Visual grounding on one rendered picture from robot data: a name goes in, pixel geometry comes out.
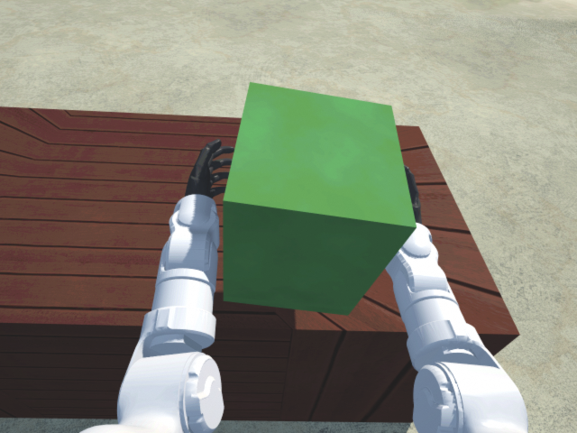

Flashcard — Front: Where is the robot right forearm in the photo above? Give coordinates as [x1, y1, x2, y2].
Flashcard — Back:
[385, 223, 528, 432]

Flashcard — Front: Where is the carton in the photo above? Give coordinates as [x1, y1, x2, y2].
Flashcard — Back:
[223, 82, 417, 316]

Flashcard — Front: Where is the right robot upper arm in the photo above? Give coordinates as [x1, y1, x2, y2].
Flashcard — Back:
[413, 362, 528, 433]

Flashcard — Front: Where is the robot left hand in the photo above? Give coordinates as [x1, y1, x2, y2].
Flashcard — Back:
[185, 139, 234, 198]

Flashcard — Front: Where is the pedestal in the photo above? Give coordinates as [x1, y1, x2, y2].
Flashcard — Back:
[0, 106, 520, 423]

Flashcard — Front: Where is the left robot upper arm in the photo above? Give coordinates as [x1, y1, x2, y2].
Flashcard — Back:
[79, 352, 224, 433]

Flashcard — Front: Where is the robot right hand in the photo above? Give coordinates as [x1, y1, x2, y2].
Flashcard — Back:
[404, 164, 422, 225]

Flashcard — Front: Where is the robot left forearm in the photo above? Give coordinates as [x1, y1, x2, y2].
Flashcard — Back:
[117, 194, 220, 421]

